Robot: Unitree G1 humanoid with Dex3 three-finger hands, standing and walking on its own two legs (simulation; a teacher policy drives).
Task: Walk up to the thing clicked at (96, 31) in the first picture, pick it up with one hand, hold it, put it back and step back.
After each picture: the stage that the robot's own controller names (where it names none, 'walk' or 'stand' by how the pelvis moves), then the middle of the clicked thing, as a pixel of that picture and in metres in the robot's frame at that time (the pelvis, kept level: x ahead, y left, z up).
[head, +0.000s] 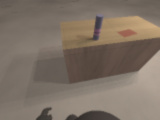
stand; (97, 28) +0.86 -0.02 +0.12
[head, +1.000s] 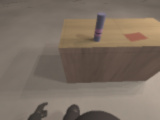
walk; (99, 28) +0.77 +0.00 +0.15
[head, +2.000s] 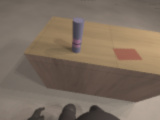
walk; (77, 37) +0.54 +0.16 +0.15
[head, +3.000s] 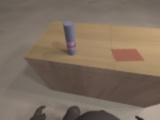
stand; (70, 40) +0.52 +0.19 +0.16
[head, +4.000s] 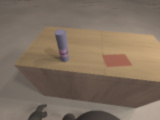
walk; (63, 47) +0.48 +0.24 +0.12
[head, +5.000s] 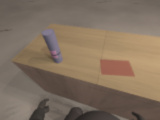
stand; (54, 48) +0.44 +0.29 +0.14
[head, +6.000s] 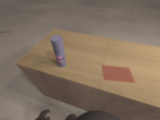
stand; (59, 53) +0.44 +0.26 +0.12
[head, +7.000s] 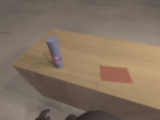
stand; (56, 54) +0.42 +0.28 +0.11
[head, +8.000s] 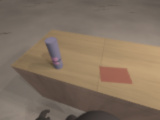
stand; (55, 55) +0.42 +0.28 +0.12
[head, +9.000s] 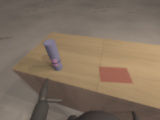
rise first; (54, 57) +0.40 +0.29 +0.12
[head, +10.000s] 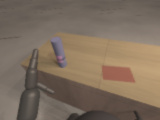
go down; (59, 53) +0.44 +0.29 +0.12
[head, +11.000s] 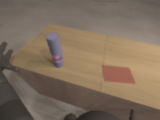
go down; (56, 52) +0.41 +0.26 +0.13
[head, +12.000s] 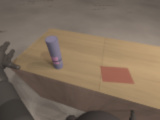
approach; (55, 54) +0.42 +0.27 +0.12
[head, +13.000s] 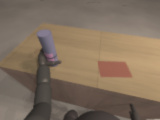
close; (49, 50) +0.41 +0.28 +0.15
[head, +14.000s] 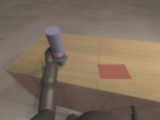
lift; (58, 49) +0.37 +0.21 +0.23
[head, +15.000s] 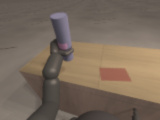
hold; (64, 41) +0.34 +0.17 +0.33
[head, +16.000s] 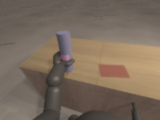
hold; (66, 53) +0.35 +0.18 +0.23
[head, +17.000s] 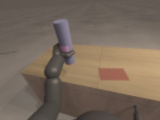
hold; (65, 44) +0.35 +0.16 +0.32
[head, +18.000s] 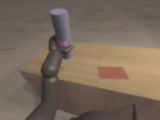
crouch; (63, 38) +0.34 +0.17 +0.35
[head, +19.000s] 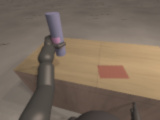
crouch; (57, 36) +0.43 +0.23 +0.30
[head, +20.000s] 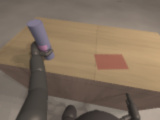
lower; (43, 43) +0.46 +0.29 +0.17
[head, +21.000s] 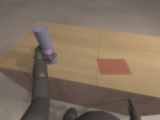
lower; (47, 47) +0.42 +0.29 +0.16
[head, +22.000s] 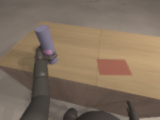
lower; (48, 47) +0.43 +0.29 +0.16
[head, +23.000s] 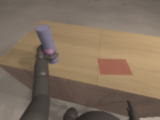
lower; (49, 47) +0.43 +0.28 +0.16
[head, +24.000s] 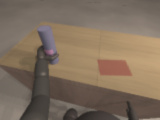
draw back; (50, 47) +0.43 +0.28 +0.16
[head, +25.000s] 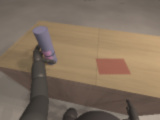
withdraw; (47, 48) +0.42 +0.28 +0.16
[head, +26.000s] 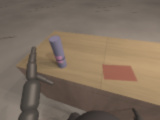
sink last; (59, 53) +0.42 +0.27 +0.14
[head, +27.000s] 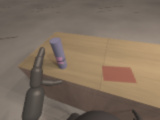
stand; (59, 55) +0.42 +0.28 +0.12
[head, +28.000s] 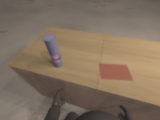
stand; (54, 53) +0.42 +0.28 +0.13
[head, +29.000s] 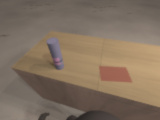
stand; (56, 55) +0.42 +0.27 +0.12
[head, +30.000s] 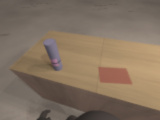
stand; (54, 56) +0.40 +0.28 +0.12
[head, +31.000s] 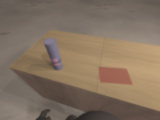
stand; (54, 56) +0.41 +0.28 +0.12
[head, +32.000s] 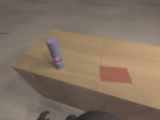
stand; (56, 55) +0.42 +0.27 +0.12
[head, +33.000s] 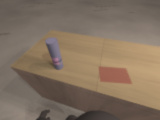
stand; (55, 55) +0.42 +0.28 +0.12
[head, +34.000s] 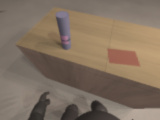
walk; (64, 33) +0.53 +0.22 +0.14
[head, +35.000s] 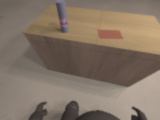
walk; (63, 18) +0.75 +0.32 +0.14
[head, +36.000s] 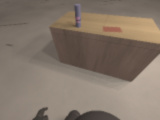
stand; (77, 16) +1.07 +0.26 +0.14
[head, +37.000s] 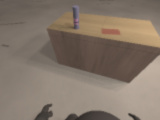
stand; (76, 18) +1.04 +0.25 +0.12
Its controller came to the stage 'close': yes
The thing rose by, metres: 0.26
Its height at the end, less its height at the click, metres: +0.00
